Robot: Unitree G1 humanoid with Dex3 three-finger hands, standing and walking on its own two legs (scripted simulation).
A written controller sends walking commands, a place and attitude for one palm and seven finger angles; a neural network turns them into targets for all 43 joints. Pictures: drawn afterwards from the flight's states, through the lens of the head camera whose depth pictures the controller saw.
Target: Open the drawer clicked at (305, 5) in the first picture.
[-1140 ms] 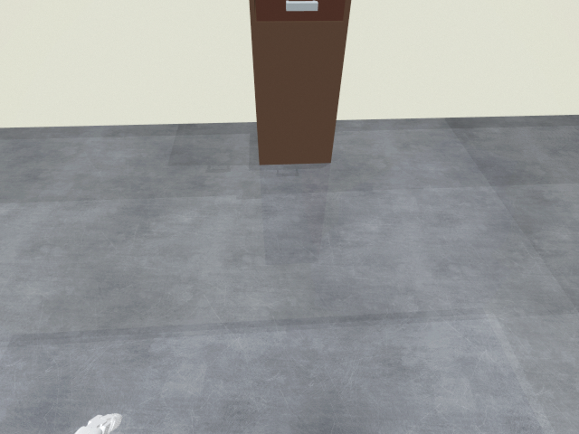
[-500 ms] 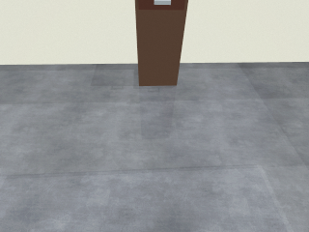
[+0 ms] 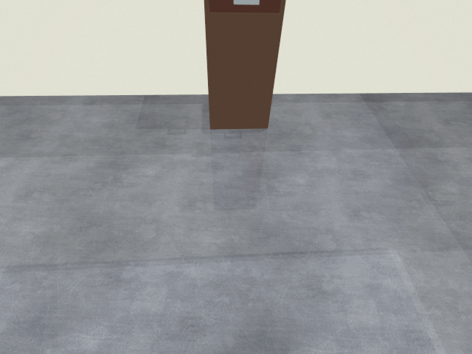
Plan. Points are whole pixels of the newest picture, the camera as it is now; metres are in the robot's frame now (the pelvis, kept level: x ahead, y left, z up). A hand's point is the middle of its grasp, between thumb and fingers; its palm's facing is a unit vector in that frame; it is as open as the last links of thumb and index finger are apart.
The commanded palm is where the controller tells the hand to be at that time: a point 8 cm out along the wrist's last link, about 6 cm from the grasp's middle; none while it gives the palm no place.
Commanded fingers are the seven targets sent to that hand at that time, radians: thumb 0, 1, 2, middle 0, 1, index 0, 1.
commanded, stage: look at it before walking up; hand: left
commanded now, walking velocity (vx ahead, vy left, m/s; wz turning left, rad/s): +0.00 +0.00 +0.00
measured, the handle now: out of the picture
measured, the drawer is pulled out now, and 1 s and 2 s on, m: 0.00 0.00 0.00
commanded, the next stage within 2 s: walk to a spot facing it in 0.40 s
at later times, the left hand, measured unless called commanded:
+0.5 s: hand out of the picture +0.08 +0.24 -0.15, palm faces -0.03 -0.94 -0.33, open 7.4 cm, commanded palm none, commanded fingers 0.00 0.90 0.90 -0.20 -0.30 -0.20 -0.30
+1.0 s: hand out of the picture +0.16 +0.14 -0.19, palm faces -0.15 -0.97 -0.21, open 7.4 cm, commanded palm none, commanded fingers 0.00 0.90 0.90 -0.20 -0.30 -0.20 -0.30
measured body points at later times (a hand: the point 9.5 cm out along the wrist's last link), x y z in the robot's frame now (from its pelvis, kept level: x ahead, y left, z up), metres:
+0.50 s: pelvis +0.01 +0.00 +0.00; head +0.01 +0.00 +0.45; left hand +0.09 +0.29 -0.13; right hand +0.10 -0.30 -0.13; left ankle +0.01 +0.13 -0.74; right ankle +0.01 -0.12 -0.74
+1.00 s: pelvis +0.11 -0.05 -0.03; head +0.13 -0.07 +0.42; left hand +0.17 +0.19 -0.17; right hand +0.00 -0.27 -0.19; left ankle +0.02 +0.12 -0.73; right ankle +0.12 -0.14 -0.75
